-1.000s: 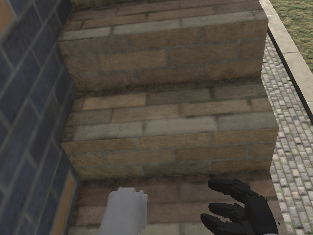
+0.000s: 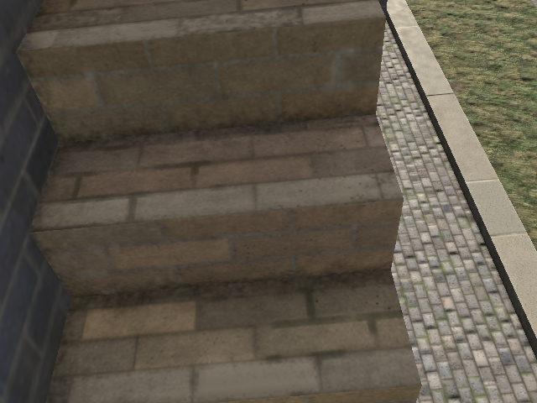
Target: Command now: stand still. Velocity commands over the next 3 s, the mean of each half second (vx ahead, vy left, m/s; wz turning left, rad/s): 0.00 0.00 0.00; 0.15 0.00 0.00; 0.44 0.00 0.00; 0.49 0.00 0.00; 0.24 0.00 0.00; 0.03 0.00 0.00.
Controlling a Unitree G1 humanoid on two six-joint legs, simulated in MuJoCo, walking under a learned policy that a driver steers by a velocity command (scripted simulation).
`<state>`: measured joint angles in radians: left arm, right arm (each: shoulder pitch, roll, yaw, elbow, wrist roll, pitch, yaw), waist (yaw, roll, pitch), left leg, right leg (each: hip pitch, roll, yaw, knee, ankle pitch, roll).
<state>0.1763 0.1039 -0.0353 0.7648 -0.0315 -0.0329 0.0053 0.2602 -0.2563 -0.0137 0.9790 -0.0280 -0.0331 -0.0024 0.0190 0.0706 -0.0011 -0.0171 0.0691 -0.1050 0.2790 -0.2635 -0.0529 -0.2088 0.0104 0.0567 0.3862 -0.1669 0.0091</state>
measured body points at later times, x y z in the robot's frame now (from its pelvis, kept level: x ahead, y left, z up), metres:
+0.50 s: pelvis -0.01 +0.03 +0.00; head +0.00 +0.04 +0.45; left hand +0.14 +0.26 -0.11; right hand +0.07 -0.24 -0.13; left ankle -0.06 +0.18 -0.74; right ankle +0.02 -0.13 -0.74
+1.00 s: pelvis +0.00 +0.03 +0.00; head -0.01 +0.04 +0.45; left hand +0.12 +0.25 -0.13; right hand +0.05 -0.23 -0.13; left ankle -0.07 +0.18 -0.74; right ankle +0.02 -0.13 -0.74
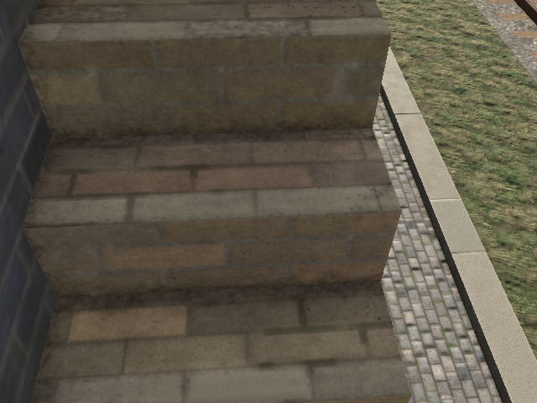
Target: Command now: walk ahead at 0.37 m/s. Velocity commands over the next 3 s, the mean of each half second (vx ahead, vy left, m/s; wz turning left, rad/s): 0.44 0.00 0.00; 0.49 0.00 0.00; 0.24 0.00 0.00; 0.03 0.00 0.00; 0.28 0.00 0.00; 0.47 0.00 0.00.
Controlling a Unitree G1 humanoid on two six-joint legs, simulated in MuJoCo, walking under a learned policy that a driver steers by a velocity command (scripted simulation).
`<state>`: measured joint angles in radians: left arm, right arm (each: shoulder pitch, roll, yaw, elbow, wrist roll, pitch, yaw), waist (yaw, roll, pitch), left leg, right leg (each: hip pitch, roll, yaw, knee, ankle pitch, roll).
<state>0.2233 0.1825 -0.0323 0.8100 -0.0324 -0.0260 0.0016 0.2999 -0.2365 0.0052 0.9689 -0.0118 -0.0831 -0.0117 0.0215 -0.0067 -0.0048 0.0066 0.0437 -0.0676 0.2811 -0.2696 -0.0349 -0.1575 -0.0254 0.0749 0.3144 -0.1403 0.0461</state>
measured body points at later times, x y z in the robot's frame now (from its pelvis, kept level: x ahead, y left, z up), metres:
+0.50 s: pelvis +0.05 +0.01 +0.00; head +0.04 +0.02 +0.45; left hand +0.18 +0.24 -0.11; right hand +0.13 -0.26 -0.13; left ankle -0.07 +0.15 -0.75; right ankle +0.02 -0.16 -0.75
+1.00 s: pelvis +0.03 +0.02 +0.00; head +0.02 +0.04 +0.45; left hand +0.18 +0.24 -0.11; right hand +0.09 -0.25 -0.13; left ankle -0.07 +0.15 -0.75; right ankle +0.02 -0.16 -0.75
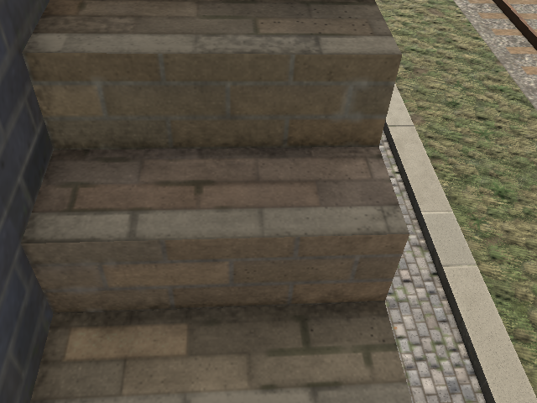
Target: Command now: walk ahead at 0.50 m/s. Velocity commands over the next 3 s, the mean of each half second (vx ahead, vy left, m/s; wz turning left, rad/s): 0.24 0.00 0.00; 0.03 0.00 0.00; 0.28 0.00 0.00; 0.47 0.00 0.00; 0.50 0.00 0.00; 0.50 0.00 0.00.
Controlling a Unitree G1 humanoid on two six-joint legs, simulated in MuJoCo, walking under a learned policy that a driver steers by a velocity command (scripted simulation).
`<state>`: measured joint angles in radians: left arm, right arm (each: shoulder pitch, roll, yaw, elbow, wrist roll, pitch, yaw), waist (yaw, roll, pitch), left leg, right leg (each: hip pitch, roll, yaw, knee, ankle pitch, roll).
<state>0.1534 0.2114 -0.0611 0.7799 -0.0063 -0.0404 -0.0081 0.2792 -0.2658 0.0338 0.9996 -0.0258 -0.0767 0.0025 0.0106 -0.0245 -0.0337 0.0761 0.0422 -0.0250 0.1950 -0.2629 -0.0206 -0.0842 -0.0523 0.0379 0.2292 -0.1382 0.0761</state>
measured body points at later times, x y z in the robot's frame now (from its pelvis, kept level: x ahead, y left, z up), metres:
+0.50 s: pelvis -0.03 -0.01 +0.00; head -0.03 +0.01 +0.45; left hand +0.07 +0.23 -0.14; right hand -0.02 -0.29 -0.12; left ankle -0.10 +0.13 -0.75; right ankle -0.01 -0.17 -0.75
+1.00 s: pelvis -0.06 -0.02 +0.00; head -0.05 -0.01 +0.45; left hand +0.05 +0.21 -0.13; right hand -0.04 -0.30 -0.13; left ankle -0.10 +0.13 -0.75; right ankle -0.01 -0.17 -0.75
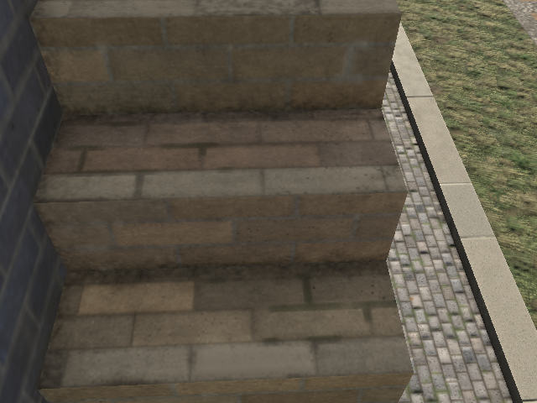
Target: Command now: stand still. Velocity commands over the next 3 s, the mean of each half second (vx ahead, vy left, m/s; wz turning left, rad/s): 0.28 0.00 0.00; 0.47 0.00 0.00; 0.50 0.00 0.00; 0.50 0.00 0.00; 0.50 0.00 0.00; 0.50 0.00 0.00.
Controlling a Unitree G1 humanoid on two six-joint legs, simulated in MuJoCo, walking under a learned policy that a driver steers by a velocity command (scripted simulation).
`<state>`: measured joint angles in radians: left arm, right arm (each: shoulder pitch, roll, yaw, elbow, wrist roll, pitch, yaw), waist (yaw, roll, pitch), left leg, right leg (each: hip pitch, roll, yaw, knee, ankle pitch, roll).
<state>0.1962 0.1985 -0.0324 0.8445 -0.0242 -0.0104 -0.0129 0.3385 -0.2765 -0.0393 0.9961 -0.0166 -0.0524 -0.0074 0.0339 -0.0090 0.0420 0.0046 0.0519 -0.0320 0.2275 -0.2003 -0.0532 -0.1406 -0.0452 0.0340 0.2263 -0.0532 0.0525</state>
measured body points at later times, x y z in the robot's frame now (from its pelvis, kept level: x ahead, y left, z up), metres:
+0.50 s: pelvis +0.04 +0.00 +0.00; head +0.03 +0.01 +0.45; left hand +0.16 +0.23 -0.13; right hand +0.11 -0.26 -0.13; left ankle -0.05 +0.15 -0.75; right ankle +0.05 -0.15 -0.75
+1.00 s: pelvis +0.06 +0.02 +0.00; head +0.05 +0.04 +0.45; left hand +0.21 +0.24 -0.12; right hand +0.11 -0.25 -0.13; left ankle -0.05 +0.16 -0.75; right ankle +0.05 -0.15 -0.75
